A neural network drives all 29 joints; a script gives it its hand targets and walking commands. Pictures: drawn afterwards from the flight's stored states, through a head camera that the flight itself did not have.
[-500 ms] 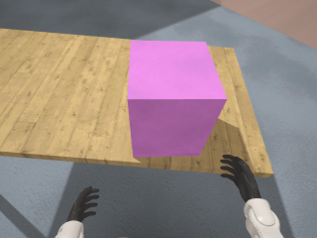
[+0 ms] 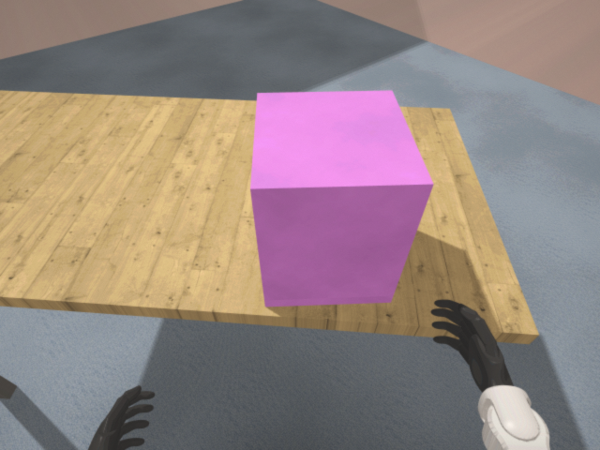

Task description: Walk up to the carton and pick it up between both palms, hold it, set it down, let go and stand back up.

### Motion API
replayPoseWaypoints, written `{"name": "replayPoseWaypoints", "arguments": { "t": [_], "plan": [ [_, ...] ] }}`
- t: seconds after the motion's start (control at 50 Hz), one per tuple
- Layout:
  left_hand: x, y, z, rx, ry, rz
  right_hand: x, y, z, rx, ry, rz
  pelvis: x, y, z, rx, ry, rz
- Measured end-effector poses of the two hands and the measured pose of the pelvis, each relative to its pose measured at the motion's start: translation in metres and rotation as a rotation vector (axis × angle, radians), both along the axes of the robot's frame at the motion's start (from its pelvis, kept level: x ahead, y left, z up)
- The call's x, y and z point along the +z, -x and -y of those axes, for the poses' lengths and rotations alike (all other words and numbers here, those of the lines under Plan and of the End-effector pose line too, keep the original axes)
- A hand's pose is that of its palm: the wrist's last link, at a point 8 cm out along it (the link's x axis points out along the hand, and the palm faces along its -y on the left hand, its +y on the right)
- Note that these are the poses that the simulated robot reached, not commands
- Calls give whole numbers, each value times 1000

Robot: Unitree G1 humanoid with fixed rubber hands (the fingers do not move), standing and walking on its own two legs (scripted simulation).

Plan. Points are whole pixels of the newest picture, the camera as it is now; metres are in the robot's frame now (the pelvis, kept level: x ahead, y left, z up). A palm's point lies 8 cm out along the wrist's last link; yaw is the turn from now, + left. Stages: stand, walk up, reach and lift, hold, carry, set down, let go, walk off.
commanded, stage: stand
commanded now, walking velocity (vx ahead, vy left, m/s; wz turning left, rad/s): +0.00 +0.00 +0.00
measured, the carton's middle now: (326, 202) +0.44 -0.01 +0.09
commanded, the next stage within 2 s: none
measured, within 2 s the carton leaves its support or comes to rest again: neither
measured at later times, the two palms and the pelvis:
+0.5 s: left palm (102, 433) +0.15 +0.28 -0.06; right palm (484, 370) +0.21 -0.20 +0.01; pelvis +0.00 +0.01 +0.00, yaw -3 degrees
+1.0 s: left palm (104, 434) +0.15 +0.28 -0.06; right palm (484, 370) +0.21 -0.20 +0.01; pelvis +0.00 +0.01 +0.00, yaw -3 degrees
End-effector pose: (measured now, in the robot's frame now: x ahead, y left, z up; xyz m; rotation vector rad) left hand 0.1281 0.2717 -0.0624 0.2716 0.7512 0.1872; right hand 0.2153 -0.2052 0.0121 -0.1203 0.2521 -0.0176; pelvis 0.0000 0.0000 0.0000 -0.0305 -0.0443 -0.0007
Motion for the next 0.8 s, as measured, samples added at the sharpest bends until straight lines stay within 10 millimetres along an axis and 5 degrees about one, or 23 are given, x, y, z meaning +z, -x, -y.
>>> {"name": "replayPoseWaypoints", "arguments": {
  "t": [0.16, 0.8],
  "plan": [
    [-7, -8, -20, 24, 13, 1, 2, -1, -5, -41, 43, -18, -2, -5, -13, -15, 10, -2],
    [7, -21, -8, -50, -32, 38, -2, 2, -1, -30, -13, 30, -5, -2, -10, -49, -16, -3]
  ]
}}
